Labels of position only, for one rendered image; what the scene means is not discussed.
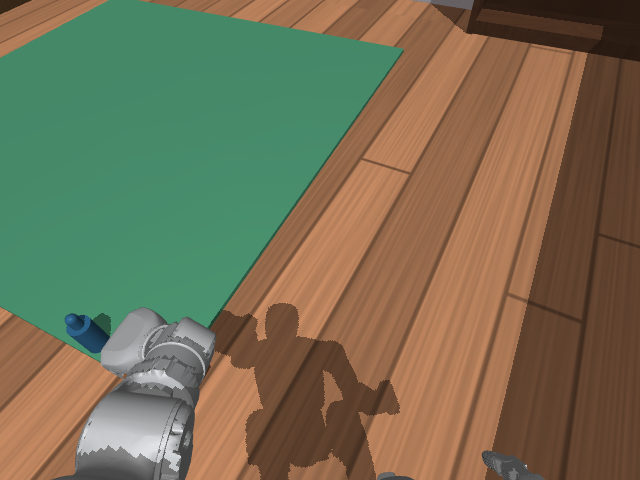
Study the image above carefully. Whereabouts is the right robot hand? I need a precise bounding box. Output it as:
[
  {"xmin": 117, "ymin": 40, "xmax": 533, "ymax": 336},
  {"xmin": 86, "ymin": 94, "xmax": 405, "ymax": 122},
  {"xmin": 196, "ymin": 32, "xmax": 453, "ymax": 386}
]
[{"xmin": 482, "ymin": 451, "xmax": 545, "ymax": 480}]

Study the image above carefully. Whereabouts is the left robot hand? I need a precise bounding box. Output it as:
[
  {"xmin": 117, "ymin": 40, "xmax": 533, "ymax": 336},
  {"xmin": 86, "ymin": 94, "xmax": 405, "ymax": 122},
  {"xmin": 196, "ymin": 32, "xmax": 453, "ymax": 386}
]
[{"xmin": 100, "ymin": 307, "xmax": 168, "ymax": 379}]

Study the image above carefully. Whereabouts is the bookshelf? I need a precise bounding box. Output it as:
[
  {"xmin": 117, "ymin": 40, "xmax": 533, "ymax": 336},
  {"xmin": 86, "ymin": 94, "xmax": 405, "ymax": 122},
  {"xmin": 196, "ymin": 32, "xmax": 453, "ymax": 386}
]
[{"xmin": 466, "ymin": 0, "xmax": 640, "ymax": 62}]

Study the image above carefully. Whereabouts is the left robot arm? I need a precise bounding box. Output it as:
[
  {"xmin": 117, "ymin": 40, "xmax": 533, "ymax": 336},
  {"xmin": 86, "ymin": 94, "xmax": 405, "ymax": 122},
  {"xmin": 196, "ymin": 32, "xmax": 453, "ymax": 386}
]
[{"xmin": 52, "ymin": 317, "xmax": 217, "ymax": 480}]

